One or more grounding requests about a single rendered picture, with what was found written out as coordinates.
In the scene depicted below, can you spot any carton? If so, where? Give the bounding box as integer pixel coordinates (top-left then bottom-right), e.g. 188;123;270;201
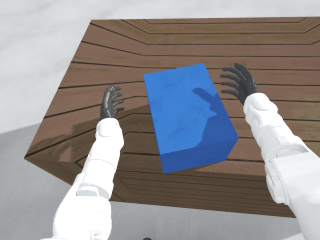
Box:
143;63;239;174

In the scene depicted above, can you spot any robot left forearm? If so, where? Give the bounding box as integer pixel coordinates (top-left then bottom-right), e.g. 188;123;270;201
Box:
52;118;124;234

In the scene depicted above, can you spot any pedestal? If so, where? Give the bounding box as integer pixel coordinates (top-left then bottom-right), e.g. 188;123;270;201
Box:
24;16;320;218

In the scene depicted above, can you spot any left robot hand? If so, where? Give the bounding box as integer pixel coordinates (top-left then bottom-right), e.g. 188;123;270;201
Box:
100;84;124;121

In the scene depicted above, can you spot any right robot upper arm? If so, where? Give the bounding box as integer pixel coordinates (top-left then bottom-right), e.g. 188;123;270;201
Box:
264;152;320;240

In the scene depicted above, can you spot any right robot hand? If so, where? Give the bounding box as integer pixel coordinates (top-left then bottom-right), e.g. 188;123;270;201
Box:
220;62;259;105

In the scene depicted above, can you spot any left robot upper arm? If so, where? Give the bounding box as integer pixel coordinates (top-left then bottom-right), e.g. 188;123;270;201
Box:
40;196;112;240

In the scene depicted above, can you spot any robot right forearm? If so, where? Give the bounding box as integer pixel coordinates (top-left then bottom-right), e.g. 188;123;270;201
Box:
243;93;320;164

